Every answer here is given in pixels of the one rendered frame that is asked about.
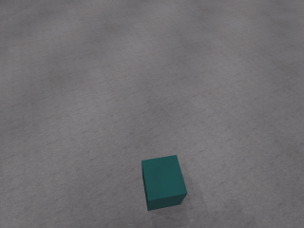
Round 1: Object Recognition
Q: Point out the carton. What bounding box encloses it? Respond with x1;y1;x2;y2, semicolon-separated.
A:
142;155;187;211

